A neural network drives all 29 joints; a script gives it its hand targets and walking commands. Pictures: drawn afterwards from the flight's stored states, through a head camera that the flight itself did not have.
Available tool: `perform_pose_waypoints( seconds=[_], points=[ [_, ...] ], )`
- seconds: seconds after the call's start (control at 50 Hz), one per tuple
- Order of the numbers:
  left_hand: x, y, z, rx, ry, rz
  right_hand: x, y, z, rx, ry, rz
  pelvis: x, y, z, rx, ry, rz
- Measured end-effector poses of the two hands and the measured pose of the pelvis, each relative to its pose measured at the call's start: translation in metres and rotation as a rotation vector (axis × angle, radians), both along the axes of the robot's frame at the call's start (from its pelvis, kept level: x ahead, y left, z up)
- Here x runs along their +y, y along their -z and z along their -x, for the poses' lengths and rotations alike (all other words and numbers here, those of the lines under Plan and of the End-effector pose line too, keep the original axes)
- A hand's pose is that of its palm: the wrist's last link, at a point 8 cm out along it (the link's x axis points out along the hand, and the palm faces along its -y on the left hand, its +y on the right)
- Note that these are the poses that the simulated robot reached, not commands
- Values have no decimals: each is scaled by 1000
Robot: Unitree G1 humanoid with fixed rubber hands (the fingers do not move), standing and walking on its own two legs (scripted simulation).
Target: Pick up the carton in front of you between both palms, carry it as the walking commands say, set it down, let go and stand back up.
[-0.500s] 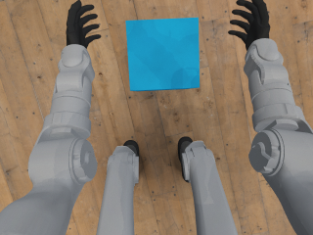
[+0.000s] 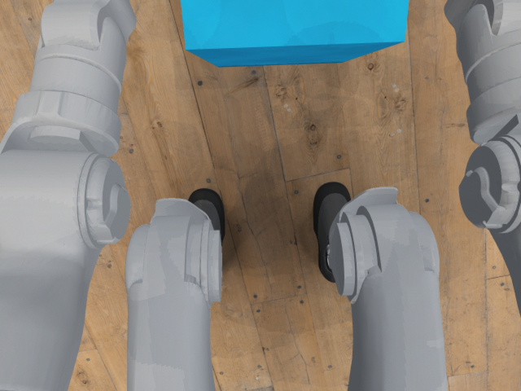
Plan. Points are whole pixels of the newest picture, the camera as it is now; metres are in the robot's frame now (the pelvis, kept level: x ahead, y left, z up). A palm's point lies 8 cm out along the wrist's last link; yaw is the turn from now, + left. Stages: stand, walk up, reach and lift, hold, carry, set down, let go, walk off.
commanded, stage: reach and lift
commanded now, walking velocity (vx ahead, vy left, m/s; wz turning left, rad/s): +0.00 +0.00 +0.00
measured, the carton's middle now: out of the picture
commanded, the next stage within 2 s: none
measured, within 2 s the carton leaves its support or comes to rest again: leaves its support in 0.94 s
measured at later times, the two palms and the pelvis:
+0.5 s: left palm out of the picture +0.57 +0.13 -0.19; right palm out of the picture +0.56 -0.20 -0.19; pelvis +0.01 +0.00 -0.02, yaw +0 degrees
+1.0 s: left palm out of the picture +0.57 +0.11 -0.16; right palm out of the picture +0.56 -0.18 -0.17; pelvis +0.01 +0.00 -0.02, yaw -1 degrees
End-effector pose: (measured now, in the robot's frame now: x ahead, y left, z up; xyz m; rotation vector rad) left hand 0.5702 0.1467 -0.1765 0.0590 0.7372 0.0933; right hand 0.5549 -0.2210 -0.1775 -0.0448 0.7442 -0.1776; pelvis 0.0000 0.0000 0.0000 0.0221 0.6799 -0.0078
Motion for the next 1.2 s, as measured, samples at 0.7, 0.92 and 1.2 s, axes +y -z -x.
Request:
perform_pose_waypoints(
  seconds=[0.7, 0.92, 1.2],
  points=[
    [-33, 12, -6, -15, 37, 39, 32, 10, -12, -10, -48, -32, 2, 16, -3, -77, 6, 10],
    [-31, 10, -5, -11, 12, 52, 33, 9, -7, -9, -42, -63, 1, 24, -13, -59, 3, 8],
    [-33, -129, 26, -63, -27, 66, 36, -128, 28, -59, 23, -65, 5, -29, -6, 40, 20, 5]
  ],
)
